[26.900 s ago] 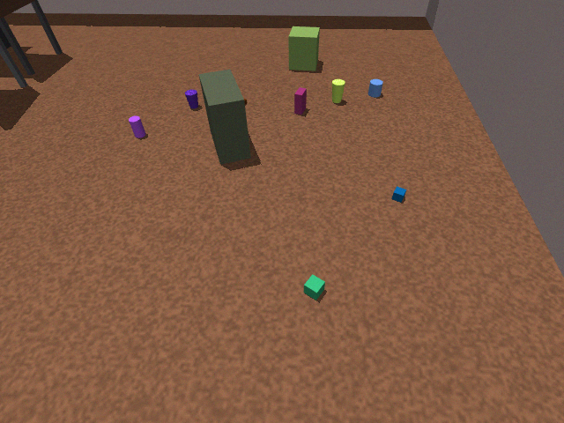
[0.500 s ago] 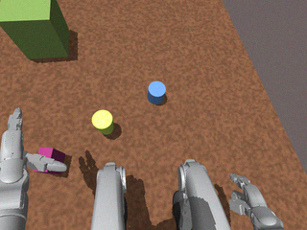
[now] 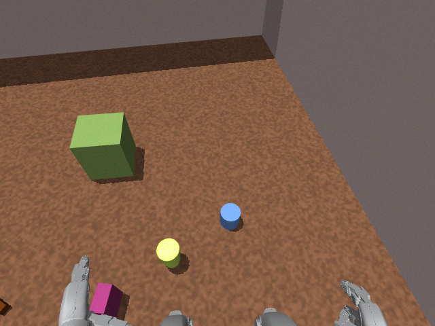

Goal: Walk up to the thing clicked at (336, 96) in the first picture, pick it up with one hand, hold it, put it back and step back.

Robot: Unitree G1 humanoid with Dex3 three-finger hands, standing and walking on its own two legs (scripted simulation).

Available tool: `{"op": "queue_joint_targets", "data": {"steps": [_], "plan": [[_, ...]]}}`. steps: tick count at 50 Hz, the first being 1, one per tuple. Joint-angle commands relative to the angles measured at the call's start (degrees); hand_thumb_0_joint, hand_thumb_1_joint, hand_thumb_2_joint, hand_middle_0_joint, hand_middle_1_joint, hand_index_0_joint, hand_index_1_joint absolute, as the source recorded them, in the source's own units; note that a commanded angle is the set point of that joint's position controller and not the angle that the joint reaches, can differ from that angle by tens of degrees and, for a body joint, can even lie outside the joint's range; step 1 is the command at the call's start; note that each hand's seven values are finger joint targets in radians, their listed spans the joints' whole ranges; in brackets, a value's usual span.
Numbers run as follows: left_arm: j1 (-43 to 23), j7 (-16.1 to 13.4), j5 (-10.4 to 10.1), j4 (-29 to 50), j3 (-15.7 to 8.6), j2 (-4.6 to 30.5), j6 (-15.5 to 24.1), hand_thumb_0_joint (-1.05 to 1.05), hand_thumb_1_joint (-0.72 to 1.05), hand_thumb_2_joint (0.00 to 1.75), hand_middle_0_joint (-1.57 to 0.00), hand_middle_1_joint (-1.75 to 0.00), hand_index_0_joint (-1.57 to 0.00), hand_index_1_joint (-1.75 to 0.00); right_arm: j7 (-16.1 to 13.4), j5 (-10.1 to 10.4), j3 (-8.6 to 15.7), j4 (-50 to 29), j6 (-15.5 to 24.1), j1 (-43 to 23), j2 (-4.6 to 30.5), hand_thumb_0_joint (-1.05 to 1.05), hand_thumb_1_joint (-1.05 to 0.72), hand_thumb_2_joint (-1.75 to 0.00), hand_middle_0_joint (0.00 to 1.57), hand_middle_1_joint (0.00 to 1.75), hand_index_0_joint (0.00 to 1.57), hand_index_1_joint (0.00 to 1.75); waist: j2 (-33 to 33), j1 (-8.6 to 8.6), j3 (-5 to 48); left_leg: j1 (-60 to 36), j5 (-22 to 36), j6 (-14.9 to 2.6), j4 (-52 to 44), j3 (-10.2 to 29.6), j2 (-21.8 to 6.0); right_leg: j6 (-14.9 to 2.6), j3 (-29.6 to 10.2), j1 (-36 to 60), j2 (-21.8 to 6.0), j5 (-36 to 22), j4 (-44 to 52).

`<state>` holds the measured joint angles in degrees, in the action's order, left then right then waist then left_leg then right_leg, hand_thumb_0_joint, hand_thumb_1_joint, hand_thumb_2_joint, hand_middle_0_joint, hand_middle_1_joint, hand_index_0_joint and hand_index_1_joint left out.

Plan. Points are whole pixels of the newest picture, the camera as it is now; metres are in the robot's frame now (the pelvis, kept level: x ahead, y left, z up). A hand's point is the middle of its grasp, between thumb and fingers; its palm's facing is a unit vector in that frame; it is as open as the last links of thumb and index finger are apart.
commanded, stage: home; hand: left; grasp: from the side
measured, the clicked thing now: (170, 255) +0.47 +0.18 -0.61
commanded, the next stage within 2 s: stand in 1.70 s
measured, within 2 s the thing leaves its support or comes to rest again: neither
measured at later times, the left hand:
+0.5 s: hand (107, 324) +0.17 +0.19 -0.02, palm faces +0.14 -0.95 -0.29, open 17.4 cm
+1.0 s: hand (114, 318) +0.18 +0.18 -0.02, palm faces +0.13 -0.95 -0.29, open 17.4 cm
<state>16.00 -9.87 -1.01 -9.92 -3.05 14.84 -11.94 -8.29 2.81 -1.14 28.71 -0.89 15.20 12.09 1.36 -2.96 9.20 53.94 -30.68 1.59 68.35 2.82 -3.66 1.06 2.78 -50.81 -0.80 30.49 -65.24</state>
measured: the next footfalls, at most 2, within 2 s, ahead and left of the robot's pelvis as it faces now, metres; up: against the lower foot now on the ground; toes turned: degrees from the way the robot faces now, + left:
none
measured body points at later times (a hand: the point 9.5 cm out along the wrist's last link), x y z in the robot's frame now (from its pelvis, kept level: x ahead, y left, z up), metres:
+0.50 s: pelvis +0.01 +0.00 +0.04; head +0.04 +0.01 +0.49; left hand +0.16 +0.24 +0.01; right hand +0.19 -0.23 -0.03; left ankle +0.02 +0.13 -0.65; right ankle +0.01 -0.14 -0.65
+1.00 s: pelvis +0.02 -0.01 +0.04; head +0.04 +0.00 +0.49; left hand +0.17 +0.23 +0.01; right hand +0.18 -0.25 -0.03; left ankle +0.02 +0.13 -0.65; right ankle +0.01 -0.14 -0.65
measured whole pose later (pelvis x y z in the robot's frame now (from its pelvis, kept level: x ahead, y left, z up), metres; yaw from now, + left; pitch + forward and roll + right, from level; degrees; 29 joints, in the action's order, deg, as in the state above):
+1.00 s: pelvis +0.02 -0.01 +0.04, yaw +1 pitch +8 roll -2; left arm 27.1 -8.0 -0.7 1.2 0.2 11.7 -16.3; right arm -10.3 0.8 -1.2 29.0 6.2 15.8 12.0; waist 2.0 -1.3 6.6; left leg 36.5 -27.5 2.1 55.8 2.4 -3.6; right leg 0.7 3.0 -33.5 -0.8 27.6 -53.1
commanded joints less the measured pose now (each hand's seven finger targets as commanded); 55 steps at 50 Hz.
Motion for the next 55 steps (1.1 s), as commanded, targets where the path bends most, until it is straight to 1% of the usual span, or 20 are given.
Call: {"op": "queue_joint_targets", "data": {"steps": [1,5,6,7,11,12,15,16,21,23,26,31,32,33,42,46,47,50,51,55], "plan": [[3.1,-1.4,0.3,17.3,-1.8,6.4,1.0,0.0,-0.53,0.07,-0.06,-0.06,-0.06,-0.06,-1.8,-0.4,2.6,-9.6,4.2,-2.5,6.5,0.0,-0.9,-0.9,0.2,0.3,0.2,0.3,4.1,1.39,9.3,-16.2,11.9,-1.56,-16.3,-2.0,2.2,-1.64,1.1,12.6,1.7,-12.1,14.2],[10.1,-0.9,0.2,18.4,1.6,2.0,-0.8,0.0,-0.56,0.05,-0.05,-0.05,-0.05,-0.05,-2.3,-0.9,2.6,-10.5,5.6,-2.3,6.2,0.0,-0.9,-0.9,0.2,0.3,0.2,0.3,1.2,0.66,4.2,-17.3,11.6,-1.71,-18.9,-1.9,2.2,-1.37,1.9,13.9,2.1,-11.9,17.1],[9.5,-0.8,0.1,19.9,1.1,2.6,-0.8,0.0,-0.57,0.05,-0.05,-0.05,-0.05,-0.05,-2.4,-0.9,2.7,-10.6,5.9,-2.6,6.5,0.0,-0.9,-0.9,0.2,0.3,0.2,0.3,1.3,0.69,2.7,-17.6,11.1,-1.57,-19.8,-1.7,2.1,-1.32,2.2,13.8,2.3,-11.2,17.5],[7.2,-0.8,0.2,25.5,-0.8,5.5,-0.5,0.0,-0.57,0.04,-0.05,-0.05,-0.05,-0.05,-2.6,-1.0,2.7,-10.8,6.1,-2.5,6.4,0.0,-0.9,-0.9,0.2,0.3,0.2,0.3,2.4,1.38,4.0,-18.5,11.7,-1.58,-20.0,-1.9,2.2,-1.34,1.9,14.9,2.1,-11.6,18.0],[12.0,0.1,0.2,22.2,2.0,1.5,-1.3,0.0,-0.57,0.04,-0.05,-0.05,-0.05,-0.05,-2.7,-1.4,2.6,-10.9,7.6,-2.3,6.1,0.0,-0.9,-0.9,0.2,0.3,0.2,0.3,-0.7,0.34,0.5,-19.4,13.1,-1.73,-20.5,-2.6,2.5,-0.91,1.8,15.4,2.2,-12.8,19.5],[10.5,0.1,0.3,25.0,0.5,3.2,-1.0,0.0,-0.55,0.05,-0.05,-0.05,-0.05,-0.05,-2.6,-1.5,2.7,-11.0,7.8,-2.5,6.3,0.0,-0.9,-0.9,0.2,0.3,0.2,0.3,0.6,0.77,1.3,-19.9,13.4,-1.68,-20.6,-2.4,2.4,-1.08,1.7,16.3,1.9,-13.0,19.4],[10.0,0.5,0.6,22.3,0.5,2.8,-1.0,0.0,-0.55,0.05,-0.05,-0.05,-0.05,-0.05,-2.6,-1.7,2.9,-10.8,8.7,-2.9,6.7,0.0,-0.9,-0.9,0.2,0.3,0.2,0.3,-0.2,0.65,-0.6,-19.5,11.4,-1.83,-20.8,-2.9,2.8,-0.82,1.2,15.8,1.8,-11.4,20.7],[9.3,0.6,0.7,23.0,1.3,2.1,-0.8,0.0,-0.53,0.07,-0.05,-0.06,-0.05,-0.06,-2.6,-1.9,2.7,-10.7,9.0,-2.9,6.4,0.0,-0.9,-0.9,0.2,0.3,0.2,0.3,0.0,0.14,-0.3,-20.0,10.8,-1.81,-20.9,-2.9,2.8,-0.73,1.1,15.7,1.8,-11.0,20.8],[10.0,0.7,0.9,24.3,0.2,2.8,-0.9,0.0,-0.53,0.07,-0.05,-0.06,-0.05,-0.06,-2.5,-2.1,2.7,-10.3,9.9,-3.3,6.3,0.0,-0.9,-0.9,0.2,0.3,0.2,0.3,2.3,1.54,3.0,-22.2,14.2,-1.27,-21.5,-2.3,2.8,-1.19,1.4,18.4,1.9,-13.4,19.9],[9.8,0.7,0.8,24.0,0.5,2.3,-0.9,0.0,-0.53,0.07,-0.05,-0.06,-0.05,-0.06,-2.7,-2.2,2.7,-10.1,10.1,-3.3,6.3,0.0,-0.9,-0.9,0.2,0.3,0.2,0.3,2.6,1.3,3.8,-22.9,15.0,-1.17,-21.3,-2.3,2.7,-1.13,1.5,18.7,2.0,-14.1,20.1],[9.8,0.7,0.9,23.0,0.5,2.4,-1.2,0.0,-0.52,0.08,-0.05,-0.06,-0.05,-0.06,-2.7,-2.2,2.7,-9.7,10.4,-3.5,6.4,0.0,-0.9,-0.9,0.2,0.3,0.2,0.3,1.5,1.28,1.8,-22.1,13.8,-1.34,-21.4,-2.5,2.9,-0.94,1.4,18.3,1.9,-13.2,20.8],[10.8,0.7,0.9,22.9,-0.3,2.8,-1.1,0.0,-0.51,0.08,-0.05,-0.06,-0.05,-0.06,-2.7,-2.3,2.7,-9.5,10.5,-3.3,6.3,0.0,-0.9,-0.9,0.2,0.3,0.2,0.3,1.9,1.9,4.1,-22.6,17.0,-1.34,-20.7,-2.7,3.0,-0.89,1.2,19.9,1.7,-16.4,20.6],[11.1,0.8,0.9,22.2,0.4,2.0,-1.1,0.0,-0.54,0.06,-0.05,-0.06,-0.05,-0.06,-2.6,-2.3,2.8,-9.6,10.4,-3.5,6.5,0.0,-0.9,-0.9,0.2,0.3,0.2,0.3,1.1,1.41,3.9,-22.9,17.5,-1.28,-20.9,-2.4,2.8,-0.96,1.4,19.7,2.0,-16.7,20.3],[11.1,0.9,0.8,21.9,0.2,2.3,-1.2,0.0,-0.54,0.07,-0.05,-0.06,-0.05,-0.06,-2.6,-2.2,2.7,-9.6,10.5,-3.6,6.4,0.0,-0.9,-0.9,0.2,0.3,0.2,0.3,0.7,1.74,2.0,-21.9,16.4,-1.36,-21.1,-2.5,2.9,-0.88,1.5,19.2,1.9,-15.7,20.7],[9.6,1.1,0.9,22.3,0.2,2.6,-1.2,0.0,-0.52,0.08,-0.05,-0.07,-0.06,-0.06,-2.7,-2.3,2.8,-9.0,10.6,-3.1,6.4,0.0,-0.9,-0.9,0.2,0.3,0.2,0.3,0.2,1.17,3.1,-23.4,18.5,-1.57,-20.4,-3.0,2.8,-0.55,0.9,19.8,1.7,-18.5,20.7],[12.0,1.3,1.0,19.4,0.4,1.5,-1.4,0.0,-0.54,0.07,-0.05,-0.06,-0.05,-0.06,-2.7,-2.4,2.8,-8.2,10.6,-2.5,6.0,0.0,-0.9,-0.9,0.2,0.3,0.2,0.3,-1.3,1.49,3.3,-23.1,19.3,-1.59,-20.0,-3.0,2.9,-0.44,1.1,20.3,1.8,-19.2,20.7],[10.1,1.2,1.0,22.4,-0.3,3.0,-1.2,0.0,-0.54,0.06,-0.05,-0.06,-0.05,-0.06,-2.6,-2.4,3.1,-8.8,10.6,-3.0,6.6,0.0,-0.9,-0.9,0.2,0.3,0.2,0.3,0.8,1.57,4.5,-23.7,20.2,-1.41,-20.2,-3.0,2.8,-0.66,1.1,20.8,1.7,-19.9,20.3],[9.3,1.3,0.9,21.1,0.7,2.2,-1.3,0.0,-0.55,0.06,-0.05,-0.06,-0.05,-0.06,-2.6,-2.3,2.9,-8.6,10.7,-3.4,6.5,0.0,-0.9,-0.9,0.2,0.3,0.2,0.3,0.4,1.18,1.2,-22.6,16.7,-1.42,-21.0,-2.8,2.8,-0.63,1.3,18.9,1.8,-16.3,21.1],[9.2,1.1,0.8,21.2,-0.2,2.6,-1.3,0.0,-0.53,0.08,-0.05,-0.06,-0.05,-0.06,-2.6,-2.3,2.9,-8.8,10.8,-3.9,6.3,0.0,-0.9,-0.9,0.2,0.3,0.2,0.3,0.0,1.73,0.9,-21.9,15.2,-1.5,-21.3,-3.0,2.9,-0.66,1.2,18.9,1.7,-15.0,21.5],[9.0,1.5,0.8,22.4,0.3,2.6,-1.1,0.0,-0.49,0.1,-0.05,-0.07,-0.06,-0.07,-2.6,-2.3,2.8,-9.0,10.9,-3.8,6.4,0.0,-0.9,-0.9,0.2,0.3,0.2,0.3,0.8,1.46,1.2,-22.4,13.3,-1.55,-21.6,-3.2,3.0,-0.69,1.0,18.3,1.6,-13.2,21.8]]}}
